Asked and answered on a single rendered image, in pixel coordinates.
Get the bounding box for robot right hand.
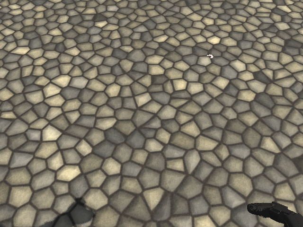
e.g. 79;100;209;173
247;201;303;227

